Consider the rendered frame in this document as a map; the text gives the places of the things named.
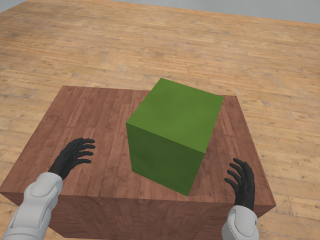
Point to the right robot forearm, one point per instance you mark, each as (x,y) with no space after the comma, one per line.
(241,224)

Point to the left robot forearm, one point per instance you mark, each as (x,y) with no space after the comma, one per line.
(31,220)

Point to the right robot hand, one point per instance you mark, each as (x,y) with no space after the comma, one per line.
(245,190)

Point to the pedestal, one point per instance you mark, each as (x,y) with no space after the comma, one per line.
(105,199)

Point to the carton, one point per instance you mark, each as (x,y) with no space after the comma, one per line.
(169,132)

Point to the left robot hand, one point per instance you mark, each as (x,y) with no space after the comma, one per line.
(68,157)

